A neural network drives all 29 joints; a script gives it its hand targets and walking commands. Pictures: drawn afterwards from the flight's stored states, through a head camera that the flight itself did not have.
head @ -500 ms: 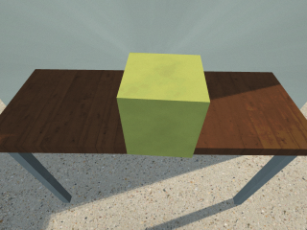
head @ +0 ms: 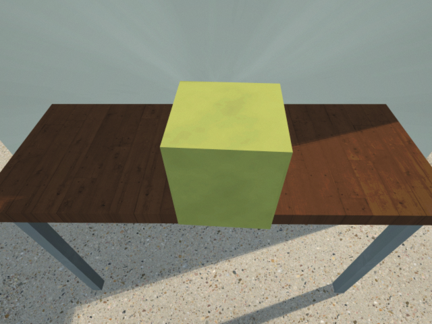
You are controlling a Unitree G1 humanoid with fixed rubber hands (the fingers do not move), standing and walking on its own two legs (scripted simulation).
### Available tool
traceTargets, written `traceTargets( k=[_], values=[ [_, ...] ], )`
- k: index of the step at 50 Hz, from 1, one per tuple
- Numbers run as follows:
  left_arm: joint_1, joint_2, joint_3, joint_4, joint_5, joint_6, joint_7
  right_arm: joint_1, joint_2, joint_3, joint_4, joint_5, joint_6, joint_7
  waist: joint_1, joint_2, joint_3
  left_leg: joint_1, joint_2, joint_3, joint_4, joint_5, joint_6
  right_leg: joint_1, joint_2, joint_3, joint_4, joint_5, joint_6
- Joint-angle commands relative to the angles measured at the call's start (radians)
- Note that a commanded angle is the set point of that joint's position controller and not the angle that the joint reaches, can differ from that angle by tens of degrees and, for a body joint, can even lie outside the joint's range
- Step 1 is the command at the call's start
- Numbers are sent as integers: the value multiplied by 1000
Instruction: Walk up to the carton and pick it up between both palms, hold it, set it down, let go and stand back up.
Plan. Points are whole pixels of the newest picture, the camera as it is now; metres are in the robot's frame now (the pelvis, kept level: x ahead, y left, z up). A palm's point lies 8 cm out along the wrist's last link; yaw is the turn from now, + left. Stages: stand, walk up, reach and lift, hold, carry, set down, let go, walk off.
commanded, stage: walk up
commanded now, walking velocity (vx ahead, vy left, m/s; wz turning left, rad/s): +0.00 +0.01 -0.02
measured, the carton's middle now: (226, 157) +0.45 +0.00 +0.06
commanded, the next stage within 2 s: stand in 0.72 s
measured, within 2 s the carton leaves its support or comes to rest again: neither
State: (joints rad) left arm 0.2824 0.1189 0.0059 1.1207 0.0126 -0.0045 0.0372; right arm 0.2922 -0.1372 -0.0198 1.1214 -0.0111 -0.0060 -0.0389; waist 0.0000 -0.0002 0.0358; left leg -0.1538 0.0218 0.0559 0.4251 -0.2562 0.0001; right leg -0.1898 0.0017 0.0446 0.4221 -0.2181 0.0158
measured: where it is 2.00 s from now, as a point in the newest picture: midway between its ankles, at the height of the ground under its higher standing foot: outside the picture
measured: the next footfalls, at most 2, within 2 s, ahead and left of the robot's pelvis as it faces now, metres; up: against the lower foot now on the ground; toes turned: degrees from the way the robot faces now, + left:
none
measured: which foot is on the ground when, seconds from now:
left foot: down 0.00-1.00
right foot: down 0.00-1.00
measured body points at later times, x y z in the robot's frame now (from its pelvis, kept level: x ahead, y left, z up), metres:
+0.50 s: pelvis -0.01 +0.00 -0.01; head +0.01 -0.01 +0.44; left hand +0.01 +0.22 -0.16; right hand -0.03 -0.23 -0.17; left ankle -0.02 +0.12 -0.74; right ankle +0.01 -0.13 -0.74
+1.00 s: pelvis -0.02 +0.00 -0.01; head +0.02 +0.00 +0.44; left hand +0.04 +0.23 -0.17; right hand +0.01 -0.22 -0.17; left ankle -0.02 +0.12 -0.74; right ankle +0.01 -0.13 -0.74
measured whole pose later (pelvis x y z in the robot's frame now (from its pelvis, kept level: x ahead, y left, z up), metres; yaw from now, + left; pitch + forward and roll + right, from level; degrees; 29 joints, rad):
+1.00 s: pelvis -0.02 +0.00 -0.01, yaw -1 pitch +2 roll +0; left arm 0.15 0.16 -0.01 1.02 -0.06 0.18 0.02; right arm 0.16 -0.17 -0.01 1.02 0.03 0.18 -0.03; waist -0.03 0.01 0.05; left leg -0.32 0.02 0.06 0.58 -0.31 0.01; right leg -0.36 0.00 0.05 0.57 -0.27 0.02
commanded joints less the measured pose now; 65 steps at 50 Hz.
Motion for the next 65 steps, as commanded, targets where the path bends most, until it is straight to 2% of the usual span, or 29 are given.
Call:
traceTargets(
  k=[1,4,9,11,12,13,14,18,20,24,27,29,30,36,39,42,44,46,47,48,50,51,53,55,57,58,61,63,65],
  values=[
    [66,96,15,-16,-1,-10,3,82,-65,-14,4,2,0,-5,-7,17,30,21,72,-67,-65,116,28,-56,-84,77,-67,140,-43],
    [62,95,15,-4,-1,-10,3,74,-70,-16,-5,0,-2,-7,-5,-28,4,21,76,-70,-68,105,28,-51,-78,69,-62,143,-41],
    [65,75,9,-8,6,-4,4,71,-83,-20,-8,-1,2,-11,-6,34,37,3,90,-75,-71,78,39,-69,-71,64,-41,120,-37],
    [43,102,17,-17,5,-2,3,82,-85,-21,-12,1,6,-15,-14,-41,49,-5,99,-74,-60,46,37,-95,-66,66,-22,116,-42],
    [47,93,20,-28,4,-1,2,66,-99,-26,-18,-1,6,-17,-7,6,42,-15,101,-72,-56,31,36,-108,-62,70,-4,109,-41],
    [43,95,18,-33,8,1,1,63,-95,-29,-21,-2,9,-19,-6,-12,37,-18,104,-71,-56,17,38,-120,-56,65,8,93,-37],
    [43,88,16,-42,8,2,0,61,-102,-30,-27,0,10,-19,-7,30,38,-44,117,-78,-62,-24,43,-112,-53,60,22,75,-41],
    [58,103,22,-54,9,1,0,58,-105,-31,-32,0,13,-21,0,27,25,-61,108,-69,-37,-31,37,-115,-60,77,28,90,-47],
    [56,122,31,-65,14,-3,0,64,-102,-32,-35,2,14,-21,-1,-34,8,-14,91,-32,20,21,34,-135,-89,108,11,172,-52],
    [12,124,35,-86,10,-2,3,71,-79,-29,-37,-4,18,-15,-16,-87,-7,8,73,-23,51,26,21,-169,-99,151,-36,101,-64],
    [12,115,33,-94,9,0,3,83,-76,-26,-28,-3,16,-11,-7,-45,24,-21,76,-40,11,25,23,-165,-97,144,-47,64,-61],
    [28,102,28,-87,7,3,4,82,-67,-12,-31,-3,10,-7,-9,38,17,-14,90,-70,-48,5,38,-152,-69,104,-31,34,-56],
    [26,100,27,-86,6,5,2,80,-75,-13,-25,-4,11,-5,-5,47,36,-44,104,-87,-77,-18,42,-140,-53,83,-18,38,-51],
    [53,83,18,-65,3,0,-5,71,-99,-15,-33,-3,-2,-5,13,45,29,-48,115,-96,-112,-21,49,-85,-47,63,-14,76,-38],
    [32,101,17,-63,5,-4,-2,84,-107,-22,-24,-1,-2,-5,-5,-18,18,-29,113,-77,-90,18,45,-82,-54,64,-18,107,-35],
    [47,93,14,-60,6,-4,-1,76,-93,-22,-30,-4,2,-5,2,-2,39,-17,95,-52,-62,24,40,-112,-68,88,-36,118,-34],
    [39,95,16,-57,7,-3,0,102,-74,-17,-19,2,4,-3,-20,-16,35,-16,89,-64,-66,-17,39,-119,-60,84,-46,57,-34],
    [52,109,19,-52,5,-5,2,80,-90,-20,-21,-3,3,-2,-9,-17,31,13,95,-59,-61,24,34,-144,-61,86,-45,84,-37],
    [-930,230,-3,-523,-89,85,-22,-963,-232,12,-576,56,96,11,-17,-31,-46,-331,-1,-41,50,-154,25,-320,6,-40,65,-156,-20],
    [-1056,267,10,-521,-121,179,-23,-1000,-212,-30,-514,74,194,-4,-61,-45,-61,-349,4,-13,90,-309,20,-306,9,-74,95,-269,-30],
    [-863,204,-32,-477,-119,348,-38,-771,-188,-13,-401,76,369,7,-71,-8,-157,-306,19,3,156,-357,34,-345,-22,-72,164,-311,-41],
    [-795,193,-38,-467,-125,413,-37,-700,-146,21,-376,127,430,12,-47,48,-248,-334,17,1,191,-308,37,-344,-23,-75,210,-239,-46],
    [-579,164,-61,-360,-149,509,-28,-529,-91,73,-291,191,516,10,-20,77,-421,-374,10,-4,243,-130,24,-314,-31,-71,259,-42,-45],
    [-368,133,-65,-196,-152,555,-38,-406,-37,80,-235,203,556,9,-13,3,-481,-333,-8,-28,190,30,19,-211,3,-57,242,114,-23],
    [-253,146,-43,-84,-119,552,-57,-305,-65,55,-188,166,556,6,-24,-30,-479,-254,-48,-39,114,229,11,-132,35,-47,187,276,7],
    [-228,165,-22,-75,-85,535,-67,-264,-77,45,-176,138,543,5,-13,-8,-447,-217,-61,-34,64,286,3,-70,48,-42,141,321,19],
    [-341,206,29,-194,-18,436,-82,-313,-105,2,-251,55,475,-2,-27,-8,-357,-146,-92,-33,-23,445,-22,25,72,-41,20,448,31],
    [-443,210,17,-324,-27,344,-84,-367,-93,-1,-328,53,397,-10,-32,19,-302,-121,-72,-39,-45,484,-25,22,70,-43,3,451,31],
    [-546,211,12,-354,-45,283,-79,-441,-81,-11,-341,67,340,-29,-37,36,-286,-116,-62,-42,-6,545,-30,-39,60,-33,8,504,28]
  ],
)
